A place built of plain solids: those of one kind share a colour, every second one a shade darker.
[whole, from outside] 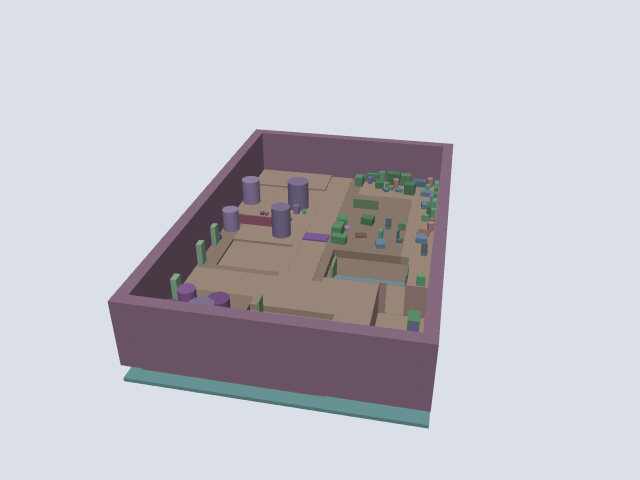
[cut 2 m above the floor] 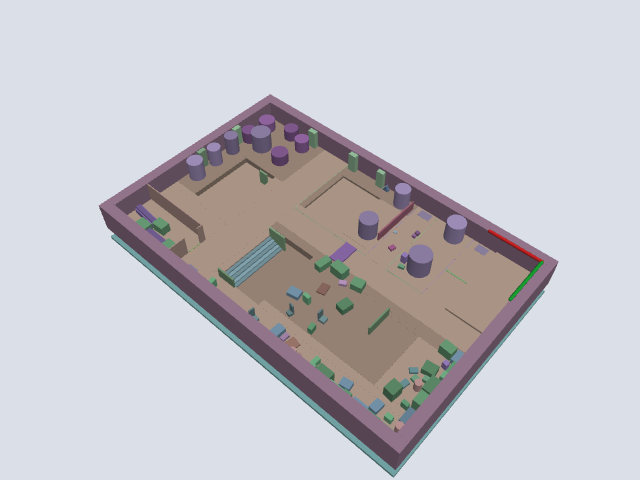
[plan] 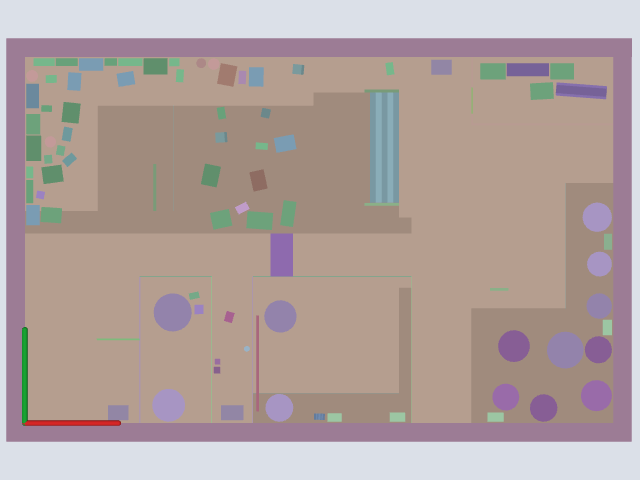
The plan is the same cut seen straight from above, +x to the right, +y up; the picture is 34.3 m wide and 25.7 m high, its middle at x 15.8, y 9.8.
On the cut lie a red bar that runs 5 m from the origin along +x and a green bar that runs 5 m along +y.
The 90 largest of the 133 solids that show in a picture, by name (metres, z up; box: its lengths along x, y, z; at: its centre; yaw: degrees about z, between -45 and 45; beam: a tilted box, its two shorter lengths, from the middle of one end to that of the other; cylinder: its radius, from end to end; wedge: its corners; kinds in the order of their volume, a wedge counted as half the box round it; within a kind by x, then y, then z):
{
 "floor_1": {"box": [3.85, 7.85, 1.18], "at": [1.93, 3.92, -0.41]},
 "floor_2": {"box": [3.9, 5.64, 2.1], "at": [1.95, 14.17, -1.05]},
 "floor_3": {"box": [2.3, 7.85, 1.0], "at": [5.0, 3.92, -0.5]},
 "floor_4": {"box": [4.05, 5.64, 2.1], "at": [5.92, 14.17, -1.05]},
 "floor_5": {"box": [15.45, 0.35, 2.1], "at": [7.72, 11.18, -1.05]},
 "floor_6": {"box": [15.45, 0.71, 2.1], "at": [7.72, 17.34, -1.05]},
 "floor_7": {"box": [3.85, 7.85, 1.0], "at": [8.07, 3.92, -0.5]},
 "floor_8": {"box": [20.7, 2.3, 1.0], "at": [10.35, 9.0, -0.5]},
 "floor_9": {"box": [20.7, 0.85, 2.1], "at": [10.35, 10.57, -1.05]},
 "floor_10": {"box": [20.7, 1.9, 2.1], "at": [10.35, 18.65, -1.05]},
 "floor_11": {"box": [2.2, 7.85, 1.0], "at": [11.1, 3.92, -0.5]},
 "floor_12": {"box": [7.5, 5.64, 2.1], "at": [11.7, 14.17, -1.05]},
 "floor_13": {"box": [3.25, 5.64, 2.1], "at": [13.82, 4.42, -1.05]},
 "floor_14": {"box": [8.5, 1.6, 2.1], "at": [16.45, 0.8, -1.05]},
 "floor_15": {"box": [8.5, 0.61, 2.1], "at": [16.45, 7.54, -1.05]},
 "floor_16": {"box": [4.58, 5.64, 1.88], "at": [17.74, 4.42, -1.16]},
 "floor_17": {"box": [4.58, 6.7, 1.33], "at": [17.74, 14.35, -1.43]},
 "floor_18": {"box": [0.67, 5.64, 2.1], "at": [20.36, 4.42, -1.05]},
 "floor_19": {"box": [0.67, 6.7, 2.1], "at": [20.36, 14.35, -1.05]},
 "floor_20": {"box": [3.2, 19.6, 1.0], "at": [22.3, 9.8, -0.5]},
 "floor_21": {"box": [1.0, 6.7, 2.1], "at": [24.4, 9.5, -1.05]},
 "floor_22": {"box": [4.05, 6.7, 1.54], "at": [26.93, 9.5, -1.33]},
 "floor_23": {"box": [7.6, 6.15, 2.1], "at": [27.7, 3.08, -1.05]},
 "floor_24": {"box": [7.6, 0.6, 2.1], "at": [27.7, 13.15, -1.05]},
 "floor_25": {"box": [7.6, 2.5, 1.0], "at": [27.7, 14.7, -0.5]},
 "floor_26": {"box": [7.6, 3.65, 1.0], "at": [27.7, 17.77, -0.5]},
 "floor_27": {"box": [2.55, 6.7, 2.1], "at": [30.23, 9.5, -1.05]},
 "wall_1": {"box": [1.0, 19.6, 5.5], "at": [-0.5, 9.8, 1.75]},
 "wall_2": {"box": [33.5, 1.0, 5.5], "at": [15.75, -0.5, 1.75]},
 "wall_3": {"box": [33.5, 1.0, 5.5], "at": [15.75, 20.1, 1.75]},
 "wall_4": {"box": [1.0, 19.6, 5.5], "at": [32.0, 9.8, 1.75]},
 "floor_base_1": {"box": [33.5, 21.6, 0.3], "at": [15.75, 9.8, -2.35]},
 "vat_1": {"cylinder": 0.88, "from": [7.7, 0.95, 0.0], "to": [7.7, 0.95, 2.43]},
 "vat_2": {"cylinder": 1.02, "from": [7.91, 5.92, 0.0], "to": [7.91, 5.92, 2.81]},
 "vat_3": {"cylinder": 0.74, "from": [13.62, 0.81, 0.0], "to": [13.62, 0.81, 2.03]},
 "vat_4": {"cylinder": 0.86, "from": [13.68, 5.71, 0.0], "to": [13.68, 5.71, 2.84]},
 "vat_5": {"cylinder": 0.98, "from": [28.94, 3.91, 0.0], "to": [28.94, 3.91, 2.45]},
 "vat_6": {"cylinder": 0.79, "from": [30.64, 11.02, 0.0], "to": [30.64, 11.02, 2.15]},
 "vat_7": {"cylinder": 0.68, "from": [30.75, 6.26, 0.0], "to": [30.75, 6.26, 2.0]},
 "vat_8": {"cylinder": 0.67, "from": [30.77, 8.51, 0.0], "to": [30.77, 8.51, 1.94]},
 "pallet_load_1": {"box": [0.75, 1.1, 1.19], "at": [0.45, 16.0, 0.59]},
 "pallet_load_2": {"box": [0.81, 1.36, 1.32], "at": [0.47, 14.71, 0.66]},
 "pallet_load_3": {"box": [1.11, 0.81, 1.0], "at": [1.41, 11.13, 0.5], "yaw": -3.8},
 "pallet_load_4": {"box": [1.09, 0.91, 0.64], "at": [1.48, 13.31, 0.32], "yaw": 8.0},
 "pallet_load_5": {"box": [0.92, 1.08, 1.12], "at": [2.47, 16.61, 0.56], "yaw": -6.1},
 "pallet_load_6": {"box": [1.28, 0.87, 1.14], "at": [6.99, 19.09, 0.57]},
 "pallet_load_7": {"box": [0.87, 1.13, 0.7], "at": [9.96, 13.26, 0.35], "yaw": -11.7},
 "pallet_load_8": {"box": [1.04, 0.92, 0.7], "at": [10.51, 10.91, 0.35], "yaw": 12.3},
 "pallet_load_9": {"box": [1.38, 0.92, 0.99], "at": [12.57, 10.84, 0.49], "yaw": -4.0},
 "pallet_load_10": {"box": [0.7, 1.36, 0.74], "at": [14.1, 11.21, 0.37], "yaw": -8.3},
 "pallet_load_11": {"box": [1.37, 0.88, 0.94], "at": [25.06, 18.83, 0.47]},
 "pallet_load_12": {"box": [1.24, 0.89, 0.91], "at": [27.68, 17.77, 0.46], "yaw": 3.2},
 "pallet_load_13": {"box": [1.28, 0.88, 0.98], "at": [28.76, 18.83, 0.49]},
 "tank_low_1": {"cylinder": 0.72, "from": [25.75, 1.39, 0.0], "to": [25.75, 1.39, 1.33]},
 "tank_low_2": {"cylinder": 0.85, "from": [26.19, 4.12, 0.0], "to": [26.19, 4.12, 1.15]},
 "tank_low_3": {"cylinder": 0.73, "from": [27.78, 0.81, 0.0], "to": [27.78, 0.81, 1.19]},
 "tank_low_4": {"cylinder": 0.83, "from": [30.6, 1.47, 0.0], "to": [30.6, 1.47, 1.13]},
 "tank_low_5": {"cylinder": 0.72, "from": [30.7, 3.92, 0.0], "to": [30.7, 3.92, 1.29]},
 "control_cabinet_1": {"box": [0.76, 0.45, 1.86], "at": [16.58, 0.29, 0.93]},
 "control_cabinet_2": {"box": [0.83, 0.49, 2.01], "at": [19.95, 0.32, 1.0]},
 "control_cabinet_3": {"box": [0.87, 0.49, 1.93], "at": [25.21, 0.32, 0.96]},
 "control_cabinet_4": {"box": [0.49, 0.82, 2.04], "at": [31.18, 5.12, 1.02]},
 "control_cabinet_5": {"box": [0.42, 0.86, 2.09], "at": [31.22, 9.71, 1.04]},
 "tread_1": {"box": [0.31, 5.91, 0.26], "at": [18.95, 14.74, -0.64]},
 "tread_2": {"box": [0.31, 5.91, 0.39], "at": [19.26, 14.74, -0.58]},
 "tread_3": {"box": [0.31, 5.91, 0.51], "at": [19.57, 14.74, -0.51]},
 "tread_4": {"box": [0.31, 5.91, 0.64], "at": [19.88, 14.74, -0.45]},
 "sack_pile_1": {"box": [0.69, 1.32, 0.66], "at": [0.41, 17.51, 0.33]},
 "sack_pile_2": {"box": [0.72, 1.08, 0.58], "at": [0.43, 11.13, 0.29]},
 "sack_pile_3": {"box": [0.71, 0.96, 0.48], "at": [2.65, 18.29, 0.24], "yaw": -3.5},
 "sack_pile_4": {"box": [1.31, 0.67, 0.65], "at": [3.55, 19.2, 0.33]},
 "sack_pile_5": {"box": [0.91, 0.72, 0.47], "at": [5.41, 18.42, 0.23], "yaw": 9.4},
 "sack_pile_6": {"box": [0.79, 1.04, 0.5], "at": [12.39, 18.53, 0.25], "yaw": -0.8},
 "sack_pile_7": {"box": [1.09, 0.81, 0.44], "at": [13.93, 14.96, 0.22], "yaw": 10.7},
 "part_1": {"box": [0.1, 1.64, 2.85], "at": [23.95, 18.78, 1.38]},
 "part_2": {"box": [7.6, 0.1, 2.85], "at": [27.7, 16.0, 1.38]},
 "crate_stack_1": {"box": [0.38, 1.24, 0.9], "at": [0.26, 12.39, 0.45]},
 "crate_stack_2": {"box": [0.38, 0.62, 1.21], "at": [0.26, 13.42, 0.6]},
 "crate_stack_3": {"box": [1.14, 0.42, 0.83], "at": [1.02, 19.32, 0.41]},
 "crate_stack_4": {"box": [1.18, 0.42, 0.95], "at": [2.24, 19.32, 0.47]},
 "crate_stack_5": {"box": [0.67, 0.4, 1.31], "at": [4.6, 19.33, 0.66]},
 "crate_stack_6": {"box": [1.3, 0.42, 0.95], "at": [5.64, 19.32, 0.47]},
 "cask_row_1": {"box": [2.26, 0.7, 0.58], "at": [26.93, 18.92, 0.29]},
 "cask_row_2": {"box": [2.71, 0.71, 0.5], "at": [29.79, 17.79, 0.25], "yaw": -4.4},
 "rail_1": {"box": [0.16, 2.52, 1.0], "at": [6.95, 12.61, 0.5]},
 "rail_2": {"box": [1.85, 0.16, 1.82], "at": [19.11, 11.71, 0.14]},
 "rail_3": {"box": [1.85, 0.16, 1.05], "at": [19.11, 17.78, 0.53]},
 "screenW_1": {"box": [0.15, 5.15, 0.96], "at": [12.46, 3.19, 0.48]},
 "step_hump_1": {"box": [1.2, 2.3, 0.2], "at": [13.75, 9.0, 0.05]},
 "barrel_1": {"cylinder": 0.32, "from": [0.39, 18.59, 0.0], "to": [0.39, 18.59, 0.95]}
}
